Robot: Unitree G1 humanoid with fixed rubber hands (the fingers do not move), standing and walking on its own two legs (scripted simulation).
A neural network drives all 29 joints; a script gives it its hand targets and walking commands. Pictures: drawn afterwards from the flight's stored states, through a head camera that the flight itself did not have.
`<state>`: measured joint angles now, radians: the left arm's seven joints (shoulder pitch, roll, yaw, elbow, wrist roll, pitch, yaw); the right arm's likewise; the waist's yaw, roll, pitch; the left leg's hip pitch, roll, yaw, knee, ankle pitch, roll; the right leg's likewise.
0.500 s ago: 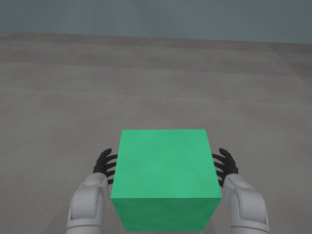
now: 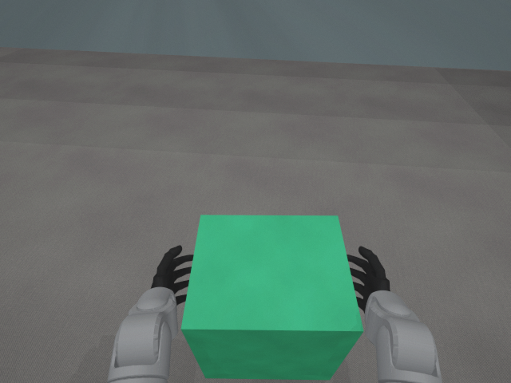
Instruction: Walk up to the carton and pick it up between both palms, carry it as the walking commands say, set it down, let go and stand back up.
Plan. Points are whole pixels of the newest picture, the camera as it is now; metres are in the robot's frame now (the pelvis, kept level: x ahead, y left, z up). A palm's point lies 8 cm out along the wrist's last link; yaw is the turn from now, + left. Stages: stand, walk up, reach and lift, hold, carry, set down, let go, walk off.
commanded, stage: carry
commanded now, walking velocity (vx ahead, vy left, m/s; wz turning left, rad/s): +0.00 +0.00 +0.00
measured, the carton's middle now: (268, 301) +0.29 -0.01 -0.03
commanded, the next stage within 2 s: hold in 0.16 s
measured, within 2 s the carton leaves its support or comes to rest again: neither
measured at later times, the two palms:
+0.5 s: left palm (164, 294) +0.26 +0.15 +0.05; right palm (376, 293) +0.26 -0.16 +0.05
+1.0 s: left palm (161, 299) +0.25 +0.16 +0.05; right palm (374, 289) +0.27 -0.16 +0.06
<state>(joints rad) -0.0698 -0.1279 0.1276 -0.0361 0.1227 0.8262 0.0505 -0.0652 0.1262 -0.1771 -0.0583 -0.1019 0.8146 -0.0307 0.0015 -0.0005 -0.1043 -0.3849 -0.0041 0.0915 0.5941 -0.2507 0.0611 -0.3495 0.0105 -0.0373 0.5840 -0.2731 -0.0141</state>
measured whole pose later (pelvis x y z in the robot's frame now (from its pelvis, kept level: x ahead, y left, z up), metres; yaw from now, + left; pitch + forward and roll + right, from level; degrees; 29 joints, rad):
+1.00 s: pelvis -0.02 -0.01 +0.01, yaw +1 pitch -8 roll +1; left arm -0.20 -0.14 0.24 0.15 0.23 0.76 0.00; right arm -0.24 0.15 -0.25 0.19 -0.19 0.73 -0.01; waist 0.01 -0.02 0.05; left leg -0.14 -0.05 0.01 0.42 -0.15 0.04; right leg -0.13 0.02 0.01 0.48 -0.21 -0.03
